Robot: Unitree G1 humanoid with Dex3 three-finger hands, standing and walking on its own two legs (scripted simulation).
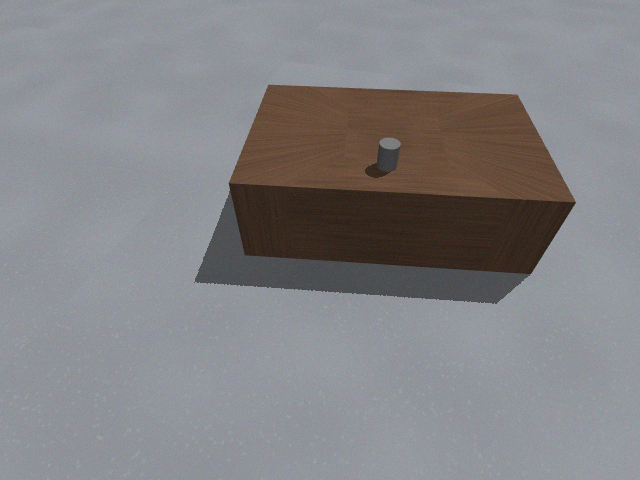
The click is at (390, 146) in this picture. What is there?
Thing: squat round
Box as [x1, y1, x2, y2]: [377, 138, 400, 171]
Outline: 383,138 379,142 377,167 385,171 390,171 396,167 400,143 398,140 394,138
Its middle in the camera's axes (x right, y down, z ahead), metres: +0.24 -0.31 +1.41
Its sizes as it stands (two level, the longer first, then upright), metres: 0.076 0.076 0.096
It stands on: a support 0.39 m high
